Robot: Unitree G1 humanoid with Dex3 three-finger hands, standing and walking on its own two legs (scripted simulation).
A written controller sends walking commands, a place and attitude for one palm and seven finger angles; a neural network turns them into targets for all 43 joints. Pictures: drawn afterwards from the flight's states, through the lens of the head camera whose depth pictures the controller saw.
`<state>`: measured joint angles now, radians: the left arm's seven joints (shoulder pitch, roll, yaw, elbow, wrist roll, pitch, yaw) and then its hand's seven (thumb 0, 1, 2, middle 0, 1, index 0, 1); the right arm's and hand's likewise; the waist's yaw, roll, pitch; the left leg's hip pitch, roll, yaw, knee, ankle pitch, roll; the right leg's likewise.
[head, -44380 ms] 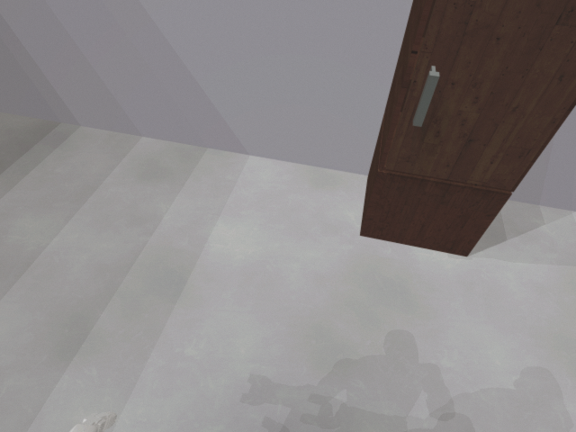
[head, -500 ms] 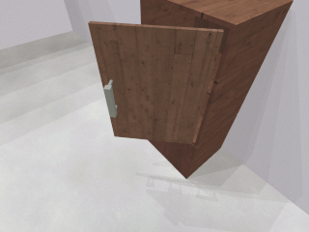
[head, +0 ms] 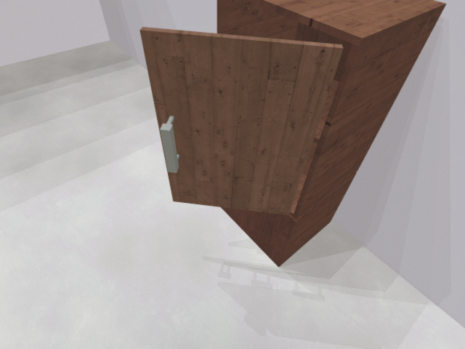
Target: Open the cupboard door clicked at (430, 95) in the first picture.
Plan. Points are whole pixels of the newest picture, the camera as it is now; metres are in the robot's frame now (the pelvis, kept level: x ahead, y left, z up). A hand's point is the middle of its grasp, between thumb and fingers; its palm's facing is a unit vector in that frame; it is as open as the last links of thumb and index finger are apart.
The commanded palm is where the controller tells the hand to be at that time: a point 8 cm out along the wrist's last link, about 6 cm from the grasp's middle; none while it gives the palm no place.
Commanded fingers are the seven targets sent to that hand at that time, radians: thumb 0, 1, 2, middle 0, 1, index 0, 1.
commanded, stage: look again from close up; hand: left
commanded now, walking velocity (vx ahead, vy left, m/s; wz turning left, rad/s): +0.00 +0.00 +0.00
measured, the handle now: (172, 144) +0.62 +0.20 -0.05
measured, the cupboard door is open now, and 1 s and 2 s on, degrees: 43 43 43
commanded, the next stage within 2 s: shuffle to correct the standing spot in 0.46 s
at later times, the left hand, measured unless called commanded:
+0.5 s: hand out of the picture -0.01 +0.16 -0.18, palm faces +0.03 -0.99 -0.15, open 7.4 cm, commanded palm none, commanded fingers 0.00 0.90 0.90 -0.20 -0.30 -0.20 -0.30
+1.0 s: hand out of the picture +0.01 +0.18 -0.19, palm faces +0.04 -0.99 -0.13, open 7.4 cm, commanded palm none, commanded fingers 0.00 0.90 0.90 -0.20 -0.30 -0.20 -0.30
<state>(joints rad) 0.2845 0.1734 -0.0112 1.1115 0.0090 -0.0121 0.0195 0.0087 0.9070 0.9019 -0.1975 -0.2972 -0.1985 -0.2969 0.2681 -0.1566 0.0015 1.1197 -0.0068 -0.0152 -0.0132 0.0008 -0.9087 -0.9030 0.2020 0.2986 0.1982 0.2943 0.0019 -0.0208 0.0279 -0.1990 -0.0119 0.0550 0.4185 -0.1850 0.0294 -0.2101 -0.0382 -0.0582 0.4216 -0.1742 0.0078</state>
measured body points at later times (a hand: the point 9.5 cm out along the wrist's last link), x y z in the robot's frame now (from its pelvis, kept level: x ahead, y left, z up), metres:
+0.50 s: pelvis +0.00 +0.00 +0.00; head +0.00 +0.01 +0.45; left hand -0.01 +0.21 -0.16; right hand -0.01 -0.21 -0.16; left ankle +0.03 +0.10 -0.74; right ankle +0.03 -0.12 -0.74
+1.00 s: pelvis +0.04 +0.02 -0.01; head +0.05 +0.04 +0.44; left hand +0.01 +0.23 -0.17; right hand -0.01 -0.19 -0.16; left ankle +0.03 +0.10 -0.74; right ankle +0.03 -0.10 -0.71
